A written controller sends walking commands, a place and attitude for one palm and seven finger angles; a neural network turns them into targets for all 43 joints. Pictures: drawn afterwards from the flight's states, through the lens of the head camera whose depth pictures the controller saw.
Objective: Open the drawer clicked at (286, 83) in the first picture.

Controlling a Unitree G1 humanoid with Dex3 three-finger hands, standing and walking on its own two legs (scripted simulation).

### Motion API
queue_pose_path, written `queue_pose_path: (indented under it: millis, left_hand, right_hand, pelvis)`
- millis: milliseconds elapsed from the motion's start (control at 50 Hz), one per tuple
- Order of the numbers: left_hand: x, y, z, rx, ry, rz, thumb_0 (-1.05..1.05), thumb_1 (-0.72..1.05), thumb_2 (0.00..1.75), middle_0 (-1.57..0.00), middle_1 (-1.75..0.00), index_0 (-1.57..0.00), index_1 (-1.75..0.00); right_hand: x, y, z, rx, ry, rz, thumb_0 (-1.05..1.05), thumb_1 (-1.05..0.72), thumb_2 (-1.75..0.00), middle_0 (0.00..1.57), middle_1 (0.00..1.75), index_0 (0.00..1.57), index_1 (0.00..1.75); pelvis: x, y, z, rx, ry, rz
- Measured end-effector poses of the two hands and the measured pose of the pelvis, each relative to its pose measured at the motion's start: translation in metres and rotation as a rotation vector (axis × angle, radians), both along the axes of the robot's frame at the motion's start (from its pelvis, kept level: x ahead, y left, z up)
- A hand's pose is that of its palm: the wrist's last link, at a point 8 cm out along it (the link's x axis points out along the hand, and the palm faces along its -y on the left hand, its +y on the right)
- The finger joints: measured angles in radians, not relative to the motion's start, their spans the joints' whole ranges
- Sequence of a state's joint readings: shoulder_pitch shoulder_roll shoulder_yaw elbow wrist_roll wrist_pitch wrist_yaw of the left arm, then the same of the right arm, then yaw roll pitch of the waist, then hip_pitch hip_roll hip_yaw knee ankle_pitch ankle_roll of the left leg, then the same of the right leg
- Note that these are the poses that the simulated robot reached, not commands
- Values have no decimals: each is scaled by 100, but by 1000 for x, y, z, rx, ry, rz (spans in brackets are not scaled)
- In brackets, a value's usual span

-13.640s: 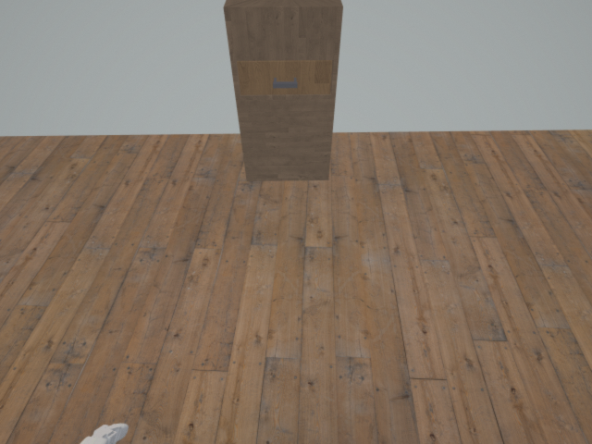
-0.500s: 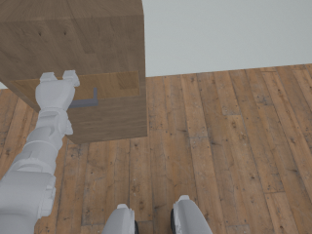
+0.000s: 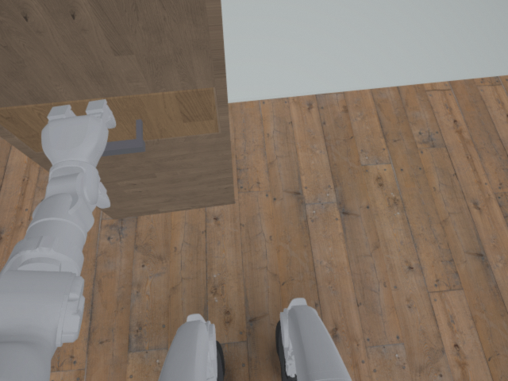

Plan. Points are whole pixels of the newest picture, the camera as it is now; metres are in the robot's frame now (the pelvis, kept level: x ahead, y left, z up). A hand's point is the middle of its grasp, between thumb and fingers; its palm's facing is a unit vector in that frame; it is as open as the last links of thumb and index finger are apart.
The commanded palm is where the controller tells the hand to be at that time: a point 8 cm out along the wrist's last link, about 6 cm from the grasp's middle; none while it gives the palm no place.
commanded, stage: move the hooked fingers above the handle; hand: left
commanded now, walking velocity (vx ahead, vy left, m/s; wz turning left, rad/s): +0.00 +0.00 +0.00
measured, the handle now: (117, 138) +0.55 +0.23 -0.09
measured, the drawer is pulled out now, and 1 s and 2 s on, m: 0.00 0.00 0.00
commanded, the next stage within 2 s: none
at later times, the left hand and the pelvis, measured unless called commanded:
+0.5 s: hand (103, 146) +0.50 +0.23 -0.04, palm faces -0.01 -0.02 -1.00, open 13.8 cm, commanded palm +0.49 +0.23 +0.02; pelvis +0.00 +0.00 -0.01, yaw +0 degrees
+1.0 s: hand (88, 140) +0.51 +0.25 -0.03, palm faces +0.10 +0.00 -0.99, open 13.8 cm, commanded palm +0.48 +0.24 +0.02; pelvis +0.00 +0.00 -0.01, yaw +0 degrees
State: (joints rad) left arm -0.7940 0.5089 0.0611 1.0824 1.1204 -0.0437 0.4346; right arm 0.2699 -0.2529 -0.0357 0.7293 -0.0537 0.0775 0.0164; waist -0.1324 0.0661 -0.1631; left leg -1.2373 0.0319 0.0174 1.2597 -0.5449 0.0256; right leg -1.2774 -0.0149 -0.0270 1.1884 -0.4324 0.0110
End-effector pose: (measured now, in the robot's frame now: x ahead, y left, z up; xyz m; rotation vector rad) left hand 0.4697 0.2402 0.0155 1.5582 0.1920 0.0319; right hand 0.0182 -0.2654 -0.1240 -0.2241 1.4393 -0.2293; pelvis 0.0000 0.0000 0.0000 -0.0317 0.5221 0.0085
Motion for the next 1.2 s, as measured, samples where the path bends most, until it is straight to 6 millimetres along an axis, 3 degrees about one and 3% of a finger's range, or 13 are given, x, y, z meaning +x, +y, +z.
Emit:
queue_pose_path:
  millis: [160,360,440,580,680,780,880,1000,1100,1140,1200]
  left_hand:
    - [7,-9,23,-4,-62,-82,0,-49,30,-33,-120,-33,-120]
    - [11,-15,-7,-2,-18,-62,0,-49,30,-32,-120,-32,-120]
    - [10,-18,-6,-14,-48,-85,0,-49,30,-32,-120,-32,-120]
    - [16,-2,16,22,-115,-16,0,-49,30,-32,-120,-32,-120]
    - [11,8,15,52,-2,36,0,-49,30,-32,-120,-32,-120]
    - [0,-10,4,-41,84,-66,0,-49,30,-32,-120,-32,-120]
    - [-1,-28,7,-85,-42,-197,0,-49,30,-32,-120,-32,-120]
    - [11,3,11,16,-206,-50,0,-49,30,-32,-120,-32,-120]
    - [2,28,-3,96,-39,96,0,-49,30,-32,-120,-32,-120]
    - [-3,23,-7,53,48,88,0,-49,30,-32,-120,-32,-120]
    - [-5,-3,-5,-44,110,-22,-1,-49,30,-32,-120,-32,-120]
  right_hand:
    - [12,-9,10,-41,-58,34,0,-91,-90,20,30,21,30]
    - [4,-17,4,-57,-41,24,0,-91,-90,20,29,21,30]
    - [-3,-14,0,-46,-10,15,0,-91,-90,20,29,20,30]
    - [-5,-7,-3,-14,13,6,0,-91,-90,20,29,21,30]
    - [0,-4,2,-2,-7,2,0,-91,-90,20,29,21,30]
    - [6,-4,11,-27,-35,11,0,-91,-90,20,29,21,30]
    - [11,-9,11,-57,-45,34,0,-91,-90,20,29,21,30]
    - [14,-12,-5,-44,-30,48,0,-91,-90,20,29,21,30]
    - [15,-4,-11,-4,-19,35,0,-91,-90,20,29,20,30]
    - [14,0,-7,0,-18,31,0,-91,-90,20,29,20,30]
    - [14,4,4,-18,-31,32,0,-91,-90,20,29,21,30]
  pelvis:
    - [0,-4,1,-7,-9,21]
    - [-3,-4,-8,-5,18,7]
    - [-2,-4,-9,-3,22,5]
    - [0,-5,-6,-3,13,6]
    - [2,-4,2,-1,-2,5]
    - [5,-2,7,-2,-11,9]
    - [6,-1,0,-9,-3,12]
    - [-2,0,-14,-10,14,10]
    - [-5,2,-9,-7,15,11]
    - [-4,3,-4,-7,9,15]
    - [0,3,4,-7,-6,24]
